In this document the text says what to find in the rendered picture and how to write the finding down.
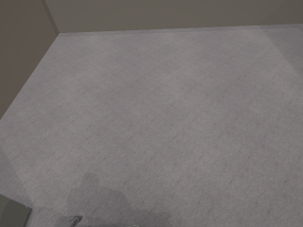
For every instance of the left robot hand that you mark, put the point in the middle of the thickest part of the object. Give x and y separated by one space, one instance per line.
71 221

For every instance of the fridge door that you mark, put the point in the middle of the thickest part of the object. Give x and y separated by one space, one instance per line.
12 214

